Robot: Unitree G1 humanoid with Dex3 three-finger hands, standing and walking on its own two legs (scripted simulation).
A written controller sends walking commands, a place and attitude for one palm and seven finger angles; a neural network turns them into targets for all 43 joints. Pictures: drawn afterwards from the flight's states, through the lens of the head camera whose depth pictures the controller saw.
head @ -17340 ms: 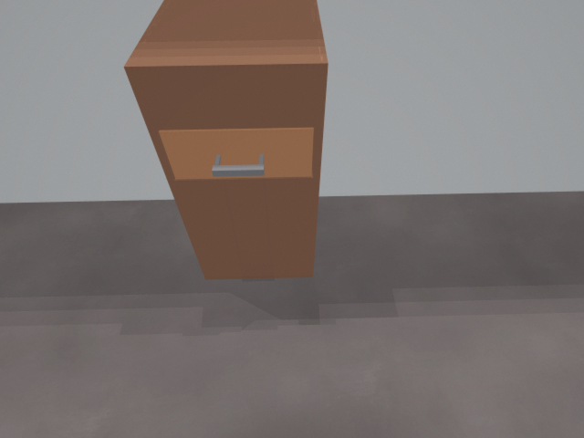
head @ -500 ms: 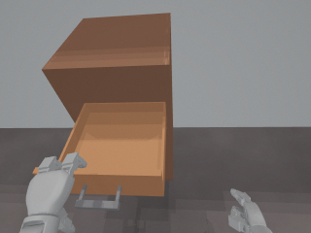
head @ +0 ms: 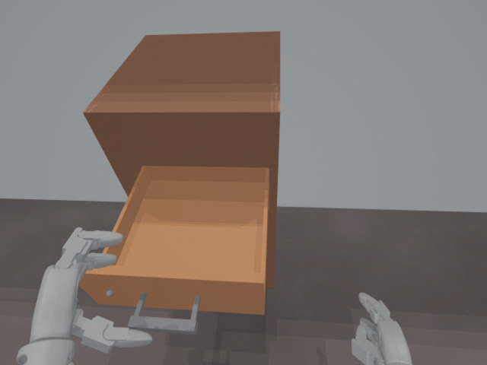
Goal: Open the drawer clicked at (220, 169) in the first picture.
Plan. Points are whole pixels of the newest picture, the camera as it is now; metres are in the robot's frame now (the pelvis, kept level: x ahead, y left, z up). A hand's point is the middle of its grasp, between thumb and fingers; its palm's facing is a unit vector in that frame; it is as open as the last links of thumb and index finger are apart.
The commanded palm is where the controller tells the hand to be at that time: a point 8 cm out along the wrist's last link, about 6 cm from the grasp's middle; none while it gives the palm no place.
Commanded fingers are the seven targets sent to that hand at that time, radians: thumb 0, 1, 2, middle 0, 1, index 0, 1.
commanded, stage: draw the hand back to the body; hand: left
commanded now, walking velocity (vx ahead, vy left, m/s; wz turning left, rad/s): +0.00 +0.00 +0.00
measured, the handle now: (166, 312) +0.24 +0.20 -0.12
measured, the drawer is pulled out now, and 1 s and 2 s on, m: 0.30 0.30 0.30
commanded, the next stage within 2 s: step back with the hand held close in 0.84 s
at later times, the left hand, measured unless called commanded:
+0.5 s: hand (67, 273) +0.18 +0.23 +0.16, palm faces +0.38 -0.83 -0.41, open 9.8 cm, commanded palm +0.13 +0.28 +0.18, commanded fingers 0.00 0.69 0.81 -0.22 -0.44 -0.22 -0.44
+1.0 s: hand (60, 273) +0.18 +0.23 +0.17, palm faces +0.41 -0.81 -0.43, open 7.4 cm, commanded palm +0.12 +0.27 +0.19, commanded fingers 0.00 0.90 0.90 -0.20 -0.30 -0.20 -0.30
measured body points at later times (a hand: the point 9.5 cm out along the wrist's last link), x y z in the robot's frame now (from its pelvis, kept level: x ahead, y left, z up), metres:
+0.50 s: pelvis +0.00 +0.00 +0.01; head +0.00 -0.03 +0.46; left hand +0.16 +0.27 +0.18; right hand +0.21 -0.22 -0.07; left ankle -0.02 +0.11 -0.73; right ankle -0.04 -0.11 -0.73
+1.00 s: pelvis +0.00 -0.01 +0.01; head -0.01 -0.04 +0.46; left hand +0.15 +0.27 +0.20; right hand +0.20 -0.23 -0.08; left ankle -0.02 +0.11 -0.73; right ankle -0.04 -0.11 -0.73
